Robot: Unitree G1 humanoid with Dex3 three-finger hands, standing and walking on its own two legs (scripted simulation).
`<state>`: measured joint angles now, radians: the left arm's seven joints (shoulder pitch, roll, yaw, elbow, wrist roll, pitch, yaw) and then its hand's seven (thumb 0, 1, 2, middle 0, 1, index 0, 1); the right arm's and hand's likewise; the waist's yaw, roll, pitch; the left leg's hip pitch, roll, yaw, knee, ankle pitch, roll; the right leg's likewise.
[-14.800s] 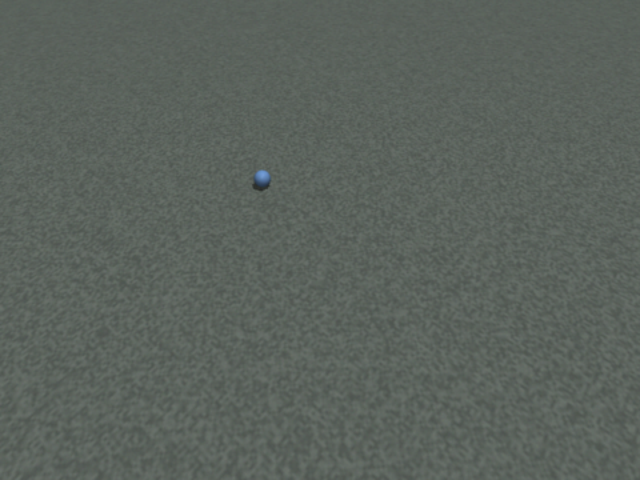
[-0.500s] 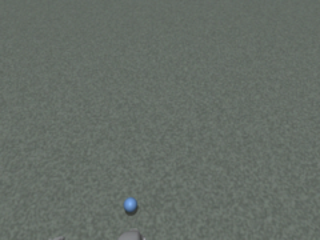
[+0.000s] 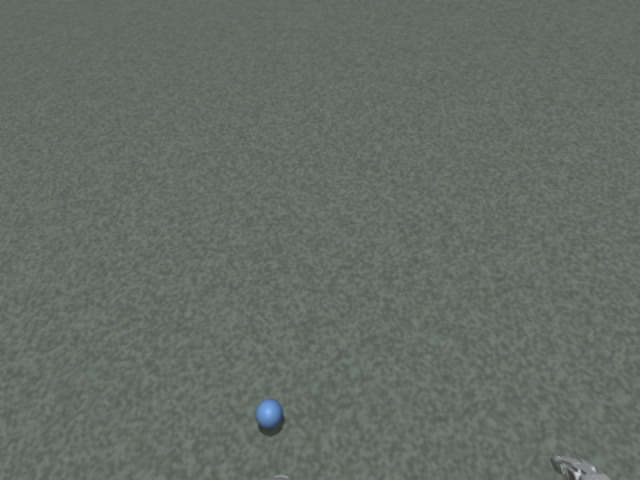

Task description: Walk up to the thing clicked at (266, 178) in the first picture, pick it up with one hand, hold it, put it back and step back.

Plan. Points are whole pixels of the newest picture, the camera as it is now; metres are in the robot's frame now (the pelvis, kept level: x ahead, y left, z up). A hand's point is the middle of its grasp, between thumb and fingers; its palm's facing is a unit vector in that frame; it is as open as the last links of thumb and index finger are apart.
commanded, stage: walk up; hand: left
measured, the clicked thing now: (269, 413) +0.41 +0.20 -0.72
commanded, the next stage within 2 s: stand in 1.52 s
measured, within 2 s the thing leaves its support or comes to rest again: neither
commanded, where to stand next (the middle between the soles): +0.09 +0.02 m, yaw +2 degrees
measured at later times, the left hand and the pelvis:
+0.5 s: hand out of the picture +0.07 +0.26 -0.13, palm faces +0.00 -0.94 -0.35, open 7.4 cm; pelvis -0.01 +0.00 +0.02, yaw +2 degrees
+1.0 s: hand out of the picture +0.09 +0.26 -0.13, palm faces +0.03 -0.93 -0.36, open 7.4 cm; pelvis +0.01 +0.00 +0.02, yaw +3 degrees
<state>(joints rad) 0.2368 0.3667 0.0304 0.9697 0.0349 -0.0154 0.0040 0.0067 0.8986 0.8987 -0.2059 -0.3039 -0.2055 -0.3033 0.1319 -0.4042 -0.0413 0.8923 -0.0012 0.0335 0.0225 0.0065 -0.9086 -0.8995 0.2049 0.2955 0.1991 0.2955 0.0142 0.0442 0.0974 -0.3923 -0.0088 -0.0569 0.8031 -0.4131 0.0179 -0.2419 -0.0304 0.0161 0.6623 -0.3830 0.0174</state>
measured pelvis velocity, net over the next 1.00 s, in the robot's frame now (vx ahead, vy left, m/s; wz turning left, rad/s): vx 0.01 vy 0.00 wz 0.05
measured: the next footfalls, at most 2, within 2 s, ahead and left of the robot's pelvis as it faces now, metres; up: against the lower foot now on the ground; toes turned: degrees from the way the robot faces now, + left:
left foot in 0.06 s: +0.05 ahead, +0.14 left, +0.00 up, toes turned -1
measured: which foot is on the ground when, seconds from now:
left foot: up 0.00-0.04, down 0.06-1.00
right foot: down 0.00-1.00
